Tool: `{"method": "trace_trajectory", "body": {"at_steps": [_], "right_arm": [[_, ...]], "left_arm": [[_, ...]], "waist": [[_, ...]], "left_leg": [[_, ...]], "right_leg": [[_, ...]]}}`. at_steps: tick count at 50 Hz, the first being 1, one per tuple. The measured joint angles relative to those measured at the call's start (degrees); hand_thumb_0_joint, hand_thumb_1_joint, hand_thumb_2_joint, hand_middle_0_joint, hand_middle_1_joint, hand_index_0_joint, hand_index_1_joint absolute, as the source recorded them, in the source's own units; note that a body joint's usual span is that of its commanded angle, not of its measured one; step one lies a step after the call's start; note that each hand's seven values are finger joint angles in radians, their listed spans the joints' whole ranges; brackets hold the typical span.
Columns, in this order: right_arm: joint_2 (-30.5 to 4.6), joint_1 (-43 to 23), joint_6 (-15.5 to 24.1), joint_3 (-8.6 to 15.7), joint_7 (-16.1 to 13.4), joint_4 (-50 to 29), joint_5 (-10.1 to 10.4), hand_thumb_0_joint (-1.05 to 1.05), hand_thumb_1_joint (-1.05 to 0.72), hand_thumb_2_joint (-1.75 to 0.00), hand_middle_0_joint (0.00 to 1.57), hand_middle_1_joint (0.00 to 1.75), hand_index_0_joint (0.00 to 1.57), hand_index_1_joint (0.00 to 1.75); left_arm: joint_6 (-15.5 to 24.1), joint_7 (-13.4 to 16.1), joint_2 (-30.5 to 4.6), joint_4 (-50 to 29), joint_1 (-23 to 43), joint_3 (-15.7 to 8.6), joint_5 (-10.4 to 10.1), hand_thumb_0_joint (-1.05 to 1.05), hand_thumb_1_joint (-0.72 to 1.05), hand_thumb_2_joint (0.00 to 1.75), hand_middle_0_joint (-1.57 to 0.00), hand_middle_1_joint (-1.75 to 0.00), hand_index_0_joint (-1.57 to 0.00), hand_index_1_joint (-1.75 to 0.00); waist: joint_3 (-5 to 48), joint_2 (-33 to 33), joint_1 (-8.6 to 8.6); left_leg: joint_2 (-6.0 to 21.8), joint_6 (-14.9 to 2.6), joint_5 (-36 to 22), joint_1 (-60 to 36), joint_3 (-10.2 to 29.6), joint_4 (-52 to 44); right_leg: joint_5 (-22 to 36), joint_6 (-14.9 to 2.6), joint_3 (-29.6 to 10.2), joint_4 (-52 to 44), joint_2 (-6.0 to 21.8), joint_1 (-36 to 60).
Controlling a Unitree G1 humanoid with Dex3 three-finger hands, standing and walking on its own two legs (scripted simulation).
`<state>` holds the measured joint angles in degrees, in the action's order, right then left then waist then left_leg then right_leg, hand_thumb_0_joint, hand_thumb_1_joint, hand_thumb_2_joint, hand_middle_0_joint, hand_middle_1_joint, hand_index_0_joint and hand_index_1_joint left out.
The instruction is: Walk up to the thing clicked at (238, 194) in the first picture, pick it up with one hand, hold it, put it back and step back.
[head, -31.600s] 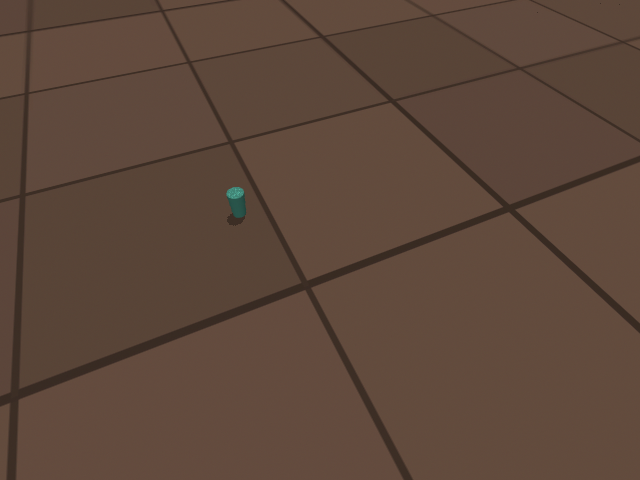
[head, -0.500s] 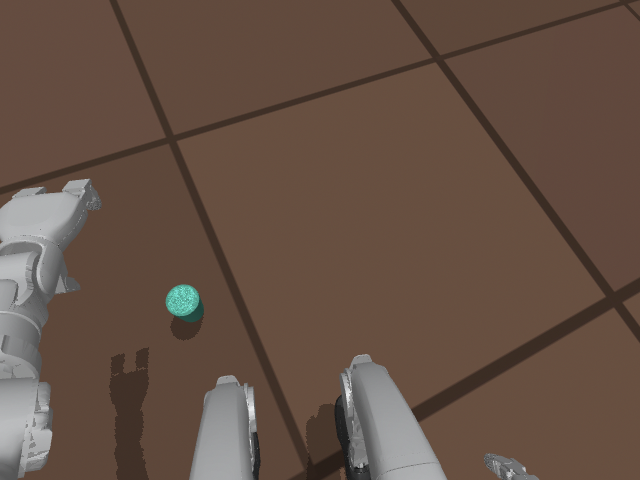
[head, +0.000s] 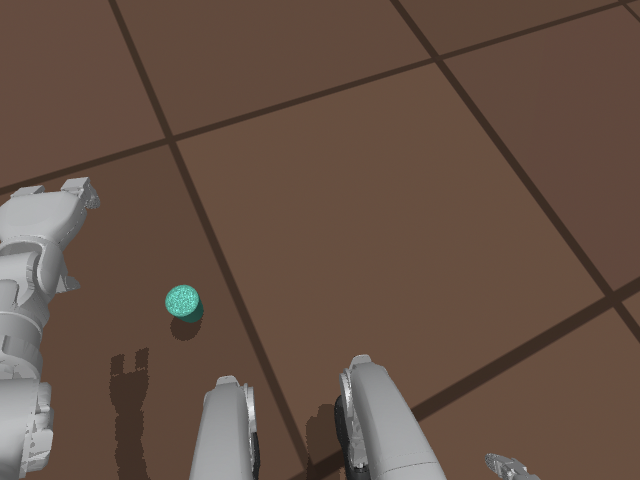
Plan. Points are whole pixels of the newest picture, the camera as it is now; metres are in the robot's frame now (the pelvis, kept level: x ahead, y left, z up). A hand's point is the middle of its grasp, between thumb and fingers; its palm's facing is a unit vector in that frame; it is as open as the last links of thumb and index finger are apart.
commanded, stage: go down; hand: left
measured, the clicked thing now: (187, 306) +0.45 +0.23 -0.55
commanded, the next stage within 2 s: none
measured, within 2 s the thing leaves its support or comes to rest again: neither
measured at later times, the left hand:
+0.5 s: hand (61, 251) +0.43 +0.30 -0.08, palm faces -0.41 -0.04 -0.91, open 13.0 cm
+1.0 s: hand (64, 252) +0.43 +0.30 -0.08, palm faces -0.42 -0.03 -0.91, open 13.0 cm
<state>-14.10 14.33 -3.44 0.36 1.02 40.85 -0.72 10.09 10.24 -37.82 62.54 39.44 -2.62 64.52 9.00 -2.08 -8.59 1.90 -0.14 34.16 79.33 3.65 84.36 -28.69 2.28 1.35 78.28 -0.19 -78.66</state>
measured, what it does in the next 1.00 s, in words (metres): stands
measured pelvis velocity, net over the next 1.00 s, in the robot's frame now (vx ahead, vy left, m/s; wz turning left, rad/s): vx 0.00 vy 0.00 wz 0.00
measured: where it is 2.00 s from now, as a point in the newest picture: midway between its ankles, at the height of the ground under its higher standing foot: (302, 472)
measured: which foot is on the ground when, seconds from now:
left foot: down 0.00-1.00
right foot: down 0.00-1.00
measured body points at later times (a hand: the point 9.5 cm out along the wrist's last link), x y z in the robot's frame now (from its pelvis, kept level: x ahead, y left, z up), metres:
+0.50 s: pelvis +0.00 +0.00 +0.01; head +0.16 +0.03 +0.42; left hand +0.44 +0.30 -0.03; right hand +0.05 -0.27 -0.11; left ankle +0.04 +0.11 -0.58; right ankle +0.07 -0.15 -0.58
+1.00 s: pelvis +0.00 +0.00 +0.00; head +0.16 +0.03 +0.42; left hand +0.44 +0.30 -0.03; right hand +0.04 -0.27 -0.12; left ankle +0.04 +0.11 -0.58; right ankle +0.07 -0.15 -0.58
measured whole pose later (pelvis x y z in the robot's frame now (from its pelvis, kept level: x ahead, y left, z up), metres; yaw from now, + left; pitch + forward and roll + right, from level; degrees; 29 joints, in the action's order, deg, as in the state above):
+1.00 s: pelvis +0.00 +0.00 +0.00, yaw +0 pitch +29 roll -5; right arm -13.9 15.1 -2.8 0.4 1.1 40.7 -0.6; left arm 9.3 10.1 -37.5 63.7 39.2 -2.4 63.9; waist 9.2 -2.2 -8.8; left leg 2.0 -0.1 33.8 78.9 3.6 83.5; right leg -28.3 2.2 1.3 77.5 -0.3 -78.3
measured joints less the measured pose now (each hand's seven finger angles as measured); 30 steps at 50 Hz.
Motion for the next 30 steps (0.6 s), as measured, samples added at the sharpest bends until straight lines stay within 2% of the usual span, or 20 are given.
{"method": "trace_trajectory", "body": {"at_steps": [7, 16, 25, 30], "right_arm": [[0.43, 0.1, 0.25, -0.02, -0.05, -0.14, 0.16, 0.01, -0.93, -0.91, 0.2, 0.3, 0.2, 0.3], [0.19, 0.42, 0.44, 0.06, 0.01, 0.03, 0.01, 0.01, -0.93, -0.91, 0.2, 0.3, 0.2, 0.3], [0.34, 0.25, 0.14, 0.06, 0.26, -0.03, 0.08, 0.01, -0.93, -0.91, 0.2, 0.3, 0.2, 0.3], [0.27, 0.7, 0.47, -0.1, 0.26, -0.28, 0.08, 0.01, -0.93, -0.91, 0.2, 0.3, 0.2, 0.3]], "left_arm": [[-0.38, -0.3, 0.05, 1.12, 0.1, 0.31, -0.83, 0.0, -0.44, 1.06, -0.31, -0.89, -0.23, -0.96], [-0.01, 0.29, 0.32, 0.26, -0.33, 0.36, 0.28, 0.0, -0.44, 1.06, -0.31, -0.89, -0.23, -0.96], [-1.06, 0.13, 0.66, 0.64, -0.45, 0.51, -0.74, 0.0, -0.44, 1.06, -0.31, -0.88, -0.23, -0.96], [-0.54, 0.21, 0.65, 1.48, -0.54, 0.96, -0.14, 0.0, -0.44, 1.04, -0.31, -0.88, -0.23, -0.96]], "waist": [[0.0, -0.08, -0.09], [0.38, 0.12, 0.01], [0.13, -0.07, 0.02], [0.64, 0.0, -0.01]], "left_leg": [[0.05, -0.03, -0.34, -0.61, 0.06, -0.85], [-0.08, -0.04, 0.08, 0.04, 0.03, -0.13], [0.02, -0.15, -0.26, -1.23, 0.0, -1.16], [-0.01, -0.16, -0.21, -0.8, 0.04, -0.85]], "right_leg": [[0.37, -0.03, 0.08, -0.95, -0.05, 0.68], [-0.09, -0.04, 0.02, -0.2, 0.06, 0.03], [0.35, 0.04, 0.02, -1.42, -0.05, 1.38], [0.28, 0.0, 0.04, -1.08, -0.03, 0.94]]}}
